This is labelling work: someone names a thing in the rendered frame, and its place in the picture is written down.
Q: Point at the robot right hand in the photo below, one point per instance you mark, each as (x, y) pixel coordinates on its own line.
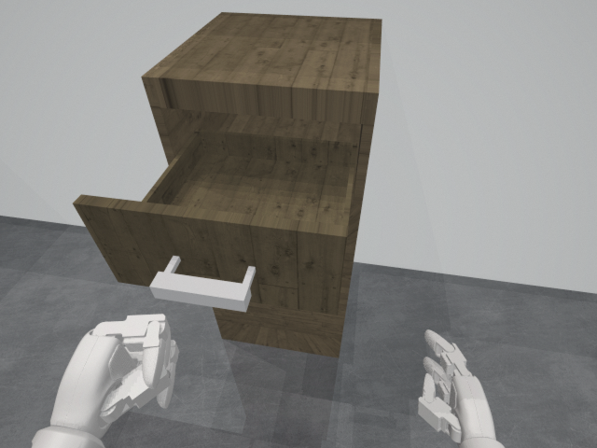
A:
(457, 387)

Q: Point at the robot left forearm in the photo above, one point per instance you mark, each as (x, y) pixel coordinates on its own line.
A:
(64, 437)

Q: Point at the cabinet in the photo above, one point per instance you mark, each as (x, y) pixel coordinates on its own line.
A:
(295, 76)

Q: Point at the handle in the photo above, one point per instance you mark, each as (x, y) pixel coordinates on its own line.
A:
(170, 286)

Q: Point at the drawer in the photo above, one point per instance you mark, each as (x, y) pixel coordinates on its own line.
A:
(232, 200)

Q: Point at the robot left hand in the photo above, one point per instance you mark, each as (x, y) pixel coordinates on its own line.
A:
(87, 398)

